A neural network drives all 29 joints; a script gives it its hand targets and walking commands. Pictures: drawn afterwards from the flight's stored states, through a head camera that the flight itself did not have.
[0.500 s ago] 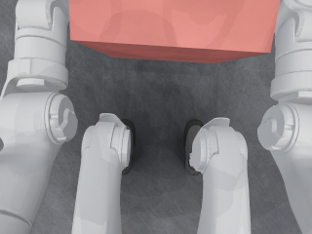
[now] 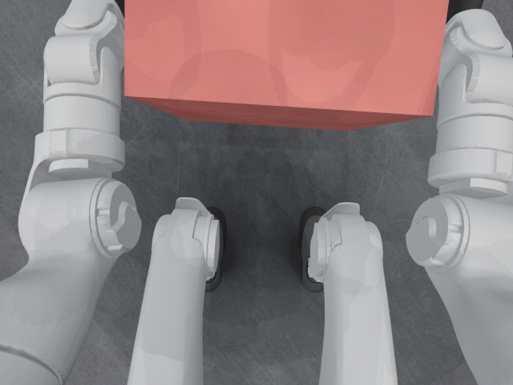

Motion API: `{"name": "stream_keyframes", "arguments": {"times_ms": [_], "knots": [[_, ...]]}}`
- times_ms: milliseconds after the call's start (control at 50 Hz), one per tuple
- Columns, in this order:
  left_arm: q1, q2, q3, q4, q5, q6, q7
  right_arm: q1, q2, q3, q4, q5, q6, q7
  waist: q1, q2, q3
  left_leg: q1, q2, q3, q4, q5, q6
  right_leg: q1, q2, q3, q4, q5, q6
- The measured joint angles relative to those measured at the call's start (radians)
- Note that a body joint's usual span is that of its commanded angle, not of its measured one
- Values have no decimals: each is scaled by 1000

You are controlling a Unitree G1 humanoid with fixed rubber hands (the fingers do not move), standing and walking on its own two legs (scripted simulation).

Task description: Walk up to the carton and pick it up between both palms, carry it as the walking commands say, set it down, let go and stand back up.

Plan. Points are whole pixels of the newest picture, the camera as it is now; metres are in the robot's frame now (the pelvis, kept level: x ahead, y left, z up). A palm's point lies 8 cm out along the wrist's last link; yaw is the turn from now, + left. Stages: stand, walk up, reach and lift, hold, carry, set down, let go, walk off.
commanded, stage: reach and lift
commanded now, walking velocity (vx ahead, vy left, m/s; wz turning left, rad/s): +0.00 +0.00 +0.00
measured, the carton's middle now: (278, 25) +0.55 -0.01 -0.17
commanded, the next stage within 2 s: none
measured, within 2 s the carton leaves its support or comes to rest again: neither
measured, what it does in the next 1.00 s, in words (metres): rises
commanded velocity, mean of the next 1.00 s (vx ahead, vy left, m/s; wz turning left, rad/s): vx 0.00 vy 0.00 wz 0.00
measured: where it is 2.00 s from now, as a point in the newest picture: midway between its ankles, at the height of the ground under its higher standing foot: (261, 263)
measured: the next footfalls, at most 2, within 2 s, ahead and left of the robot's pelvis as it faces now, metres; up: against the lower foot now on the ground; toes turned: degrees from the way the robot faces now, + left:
none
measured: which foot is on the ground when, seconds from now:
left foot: down 0.00-1.00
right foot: down 0.00-1.00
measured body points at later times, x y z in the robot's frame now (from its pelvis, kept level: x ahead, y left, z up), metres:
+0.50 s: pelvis +0.00 +0.00 +0.06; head +0.31 -0.01 +0.38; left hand +0.54 +0.18 -0.04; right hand +0.53 -0.21 -0.04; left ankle +0.10 +0.12 -0.42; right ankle +0.11 -0.13 -0.42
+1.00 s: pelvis +0.01 +0.00 +0.12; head +0.29 -0.01 +0.47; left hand +0.52 +0.18 +0.04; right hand +0.51 -0.21 +0.04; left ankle +0.10 +0.12 -0.42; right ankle +0.11 -0.13 -0.42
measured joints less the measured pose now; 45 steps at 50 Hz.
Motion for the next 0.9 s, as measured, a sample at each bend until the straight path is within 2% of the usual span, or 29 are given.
{"name": "stream_keyframes", "arguments": {"times_ms": [460,900], "knots": [[101,-53,39,-65,52,33,-36,105,58,-52,-79,-62,40,41,0,-5,-73,139,3,0,-188,57,-1,137,-2,0,-183,54,-5],[252,-115,65,-116,87,26,-68,262,124,-75,-137,-96,32,68,1,-10,-146,324,6,-1,-368,82,3,324,-4,-1,-363,78,-7]]}}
